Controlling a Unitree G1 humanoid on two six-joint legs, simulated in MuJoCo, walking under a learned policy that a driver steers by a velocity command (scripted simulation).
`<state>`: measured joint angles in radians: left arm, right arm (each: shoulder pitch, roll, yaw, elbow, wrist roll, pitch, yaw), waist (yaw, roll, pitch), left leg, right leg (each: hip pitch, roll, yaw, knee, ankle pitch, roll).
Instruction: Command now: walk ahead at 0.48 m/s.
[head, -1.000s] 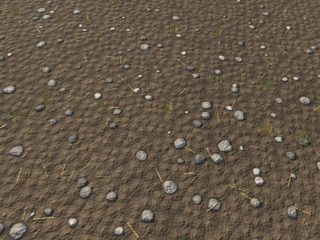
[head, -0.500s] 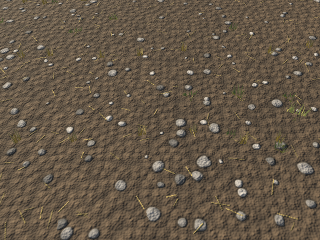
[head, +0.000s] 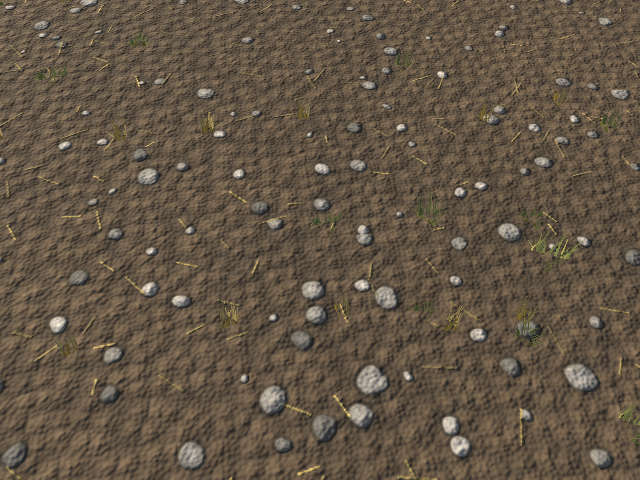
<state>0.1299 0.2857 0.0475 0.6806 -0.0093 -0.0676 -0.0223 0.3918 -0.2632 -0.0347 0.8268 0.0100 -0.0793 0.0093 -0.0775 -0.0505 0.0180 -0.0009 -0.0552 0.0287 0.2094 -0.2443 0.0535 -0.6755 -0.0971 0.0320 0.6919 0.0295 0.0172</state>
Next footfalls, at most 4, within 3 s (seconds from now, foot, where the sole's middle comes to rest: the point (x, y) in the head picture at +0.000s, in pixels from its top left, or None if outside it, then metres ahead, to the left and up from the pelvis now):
0.16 right None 0.29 -0.14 -0.78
0.72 left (243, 436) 0.58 0.12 -0.78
1.18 right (283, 303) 0.91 0.02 -0.78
1.68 left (142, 272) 1.01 0.37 -0.78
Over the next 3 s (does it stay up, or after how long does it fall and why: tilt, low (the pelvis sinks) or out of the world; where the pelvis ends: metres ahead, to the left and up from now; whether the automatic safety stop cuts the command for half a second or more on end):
stays up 1.60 0.45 0.00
